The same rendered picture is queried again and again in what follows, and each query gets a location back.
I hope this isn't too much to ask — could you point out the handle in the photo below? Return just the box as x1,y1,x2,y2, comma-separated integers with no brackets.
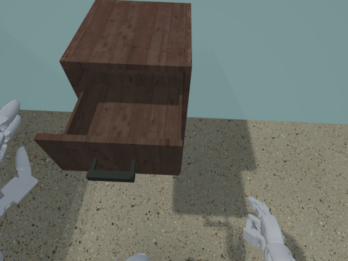
86,158,136,183

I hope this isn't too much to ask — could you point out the left robot hand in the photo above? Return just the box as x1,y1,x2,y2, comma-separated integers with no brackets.
0,100,38,217

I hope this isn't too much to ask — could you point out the right robot forearm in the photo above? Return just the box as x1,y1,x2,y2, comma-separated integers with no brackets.
264,243,296,261

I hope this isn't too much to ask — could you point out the right robot hand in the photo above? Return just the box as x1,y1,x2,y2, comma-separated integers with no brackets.
243,196,284,251

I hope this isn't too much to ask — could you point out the drawer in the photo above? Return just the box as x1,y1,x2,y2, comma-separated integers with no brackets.
33,71,183,176

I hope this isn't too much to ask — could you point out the cabinet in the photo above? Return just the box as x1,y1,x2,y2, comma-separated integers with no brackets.
59,0,192,173

